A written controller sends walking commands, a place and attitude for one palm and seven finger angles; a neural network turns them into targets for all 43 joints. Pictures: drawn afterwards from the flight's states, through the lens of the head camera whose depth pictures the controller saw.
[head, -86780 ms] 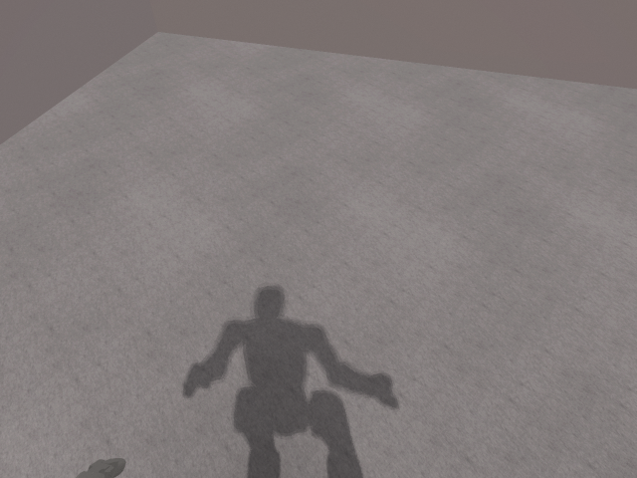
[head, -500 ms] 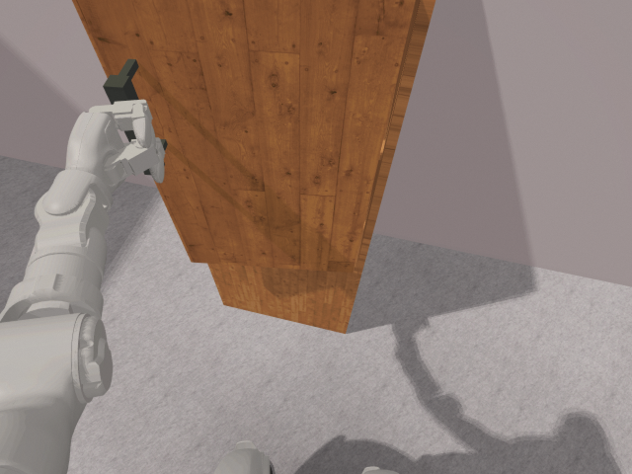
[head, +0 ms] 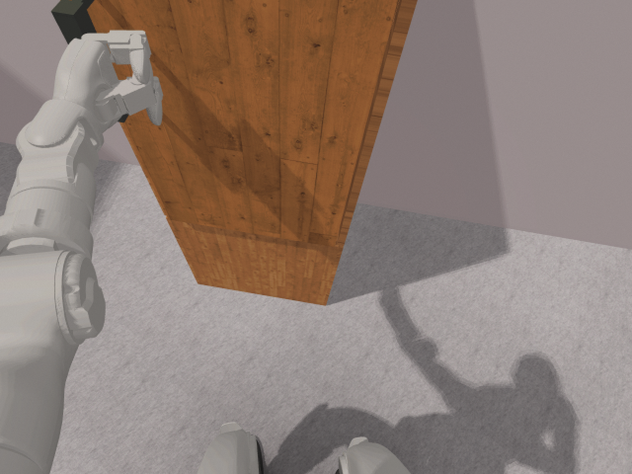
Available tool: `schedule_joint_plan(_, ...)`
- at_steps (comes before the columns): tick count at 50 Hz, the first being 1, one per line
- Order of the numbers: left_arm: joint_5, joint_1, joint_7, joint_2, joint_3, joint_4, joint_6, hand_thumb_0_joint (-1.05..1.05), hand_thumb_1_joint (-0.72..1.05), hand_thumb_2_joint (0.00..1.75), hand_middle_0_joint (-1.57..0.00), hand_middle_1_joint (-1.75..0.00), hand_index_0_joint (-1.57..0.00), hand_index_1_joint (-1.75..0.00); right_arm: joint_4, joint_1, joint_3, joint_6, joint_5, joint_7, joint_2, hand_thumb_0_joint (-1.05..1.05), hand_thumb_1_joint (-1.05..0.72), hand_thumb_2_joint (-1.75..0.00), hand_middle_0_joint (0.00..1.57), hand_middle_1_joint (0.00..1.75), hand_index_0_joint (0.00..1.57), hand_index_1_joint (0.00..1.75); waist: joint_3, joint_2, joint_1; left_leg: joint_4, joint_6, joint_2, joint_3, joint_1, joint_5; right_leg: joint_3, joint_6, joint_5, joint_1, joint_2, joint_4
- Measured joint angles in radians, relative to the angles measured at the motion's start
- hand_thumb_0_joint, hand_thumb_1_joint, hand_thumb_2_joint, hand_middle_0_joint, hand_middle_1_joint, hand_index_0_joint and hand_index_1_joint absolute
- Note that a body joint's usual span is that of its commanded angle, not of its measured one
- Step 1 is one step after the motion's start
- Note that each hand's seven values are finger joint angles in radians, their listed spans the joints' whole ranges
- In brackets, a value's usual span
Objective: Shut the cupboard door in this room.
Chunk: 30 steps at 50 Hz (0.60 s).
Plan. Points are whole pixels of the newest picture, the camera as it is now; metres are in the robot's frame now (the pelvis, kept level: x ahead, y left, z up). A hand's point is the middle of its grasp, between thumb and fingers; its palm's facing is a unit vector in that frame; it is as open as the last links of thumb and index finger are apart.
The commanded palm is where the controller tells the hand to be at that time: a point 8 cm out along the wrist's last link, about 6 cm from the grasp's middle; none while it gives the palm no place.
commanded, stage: push the door shut along its arc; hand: left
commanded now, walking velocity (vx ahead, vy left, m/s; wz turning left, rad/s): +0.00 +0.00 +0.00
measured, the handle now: (104, 57) +0.60 +0.21 +0.14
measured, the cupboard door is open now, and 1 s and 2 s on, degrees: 0 0 0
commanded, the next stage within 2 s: pull the fist back off the door in 0.76 s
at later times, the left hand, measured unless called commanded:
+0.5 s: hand (195, 72) +0.56 +0.09 +0.15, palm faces -0.34 -0.94 -0.01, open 2.9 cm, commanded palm +0.60 +0.13 +0.14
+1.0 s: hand (193, 68) +0.57 +0.10 +0.15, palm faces -0.13 -0.99 +0.07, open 2.9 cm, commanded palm +0.60 +0.11 +0.14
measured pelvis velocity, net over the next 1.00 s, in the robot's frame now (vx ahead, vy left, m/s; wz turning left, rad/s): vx -0.02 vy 0.01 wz -0.01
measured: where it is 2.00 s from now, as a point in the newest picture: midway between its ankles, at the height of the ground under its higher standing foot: outside the picture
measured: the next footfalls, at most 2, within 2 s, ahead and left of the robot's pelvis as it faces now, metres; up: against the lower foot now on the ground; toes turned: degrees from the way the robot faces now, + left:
none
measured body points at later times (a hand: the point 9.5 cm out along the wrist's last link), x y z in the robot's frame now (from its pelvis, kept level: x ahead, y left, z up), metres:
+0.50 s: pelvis -0.01 +0.00 -0.02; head +0.13 +0.01 +0.41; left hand +0.57 +0.15 +0.15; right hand -0.05 -0.28 -0.11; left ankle +0.08 +0.11 -0.68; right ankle -0.03 -0.14 -0.68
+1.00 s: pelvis -0.02 +0.01 -0.02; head +0.12 +0.04 +0.41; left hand +0.57 +0.15 +0.15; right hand -0.05 -0.25 -0.11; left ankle +0.07 +0.11 -0.68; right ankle -0.03 -0.14 -0.68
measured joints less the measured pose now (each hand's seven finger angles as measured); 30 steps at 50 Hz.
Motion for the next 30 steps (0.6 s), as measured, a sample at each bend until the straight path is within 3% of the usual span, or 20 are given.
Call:
schedule_joint_plan(10, 0.019, -0.085, -0.011, 0.018, -0.009, 0.061, 0.009, 0.02, 0.90, 0.90, -1.30, -1.50, -1.30, -1.50, 0.016, 0.007, 0.009, -0.007, -0.004, -0.004, -0.006, 0.01, -0.90, -0.90, 0.20, 0.30, 0.21, 0.30, 0.002, 0.002, -0.009, 0.035, -0.003, 0.002, -0.016, -0.057, -0.001, -0.013, -0.004, -0.009, -0.053, 0.005, 0.039)
schedule_joint_plan(15, 0.018, -0.140, -0.024, 0.036, -0.035, 0.074, 0.040, 0.02, 0.90, 0.90, -1.30, -1.50, -1.30, -1.50, 0.019, -0.011, 0.016, -0.027, -0.003, -0.012, -0.015, 0.01, -0.90, -0.90, 0.20, 0.30, 0.21, 0.30, 0.012, 0.004, -0.038, 0.049, -0.006, 0.010, -0.022, -0.087, 0.003, -0.017, -0.008, -0.005, -0.083, 0.013, 0.053)
schedule_joint_plan(21, 0.050, -0.208, -0.037, 0.072, 0.007, 0.121, 0.041, 0.02, 0.90, 0.91, -1.30, -1.50, -1.30, -1.50, -0.007, -0.013, 0.027, -0.038, -0.006, -0.022, -0.031, 0.01, -0.90, -0.90, 0.20, 0.30, 0.21, 0.30, 0.017, 0.014, -0.086, 0.075, -0.005, 0.026, -0.011, -0.129, -0.007, -0.002, -0.007, -0.006, -0.132, 0.026, 0.078)
schedule_joint_plan(25, 0.074, -0.218, -0.069, 0.105, 0.031, 0.139, 0.030, -0.01, 0.81, 0.94, -1.30, -1.50, -1.30, -1.50, -0.011, 0.018, 0.027, -0.030, -0.010, -0.022, -0.031, 0.01, -0.90, -0.90, 0.20, 0.30, 0.21, 0.30, 0.015, 0.023, -0.084, 0.099, -0.004, 0.031, -0.007, -0.153, -0.018, 0.003, -0.006, -0.016, -0.157, 0.030, 0.101)
schedule_joint_plan(30, 0.073, -0.243, -0.086, 0.121, 0.006, 0.144, 0.043, -0.02, 0.77, 0.94, -1.30, -1.50, -1.35, -1.50, 0.015, 0.038, 0.034, -0.020, -0.009, -0.022, -0.017, 0.01, -0.90, -0.90, 0.20, 0.30, 0.21, 0.30, 0.016, 0.025, -0.083, 0.116, -0.004, 0.032, -0.013, -0.171, -0.025, -0.001, -0.006, -0.022, -0.172, 0.032, 0.113)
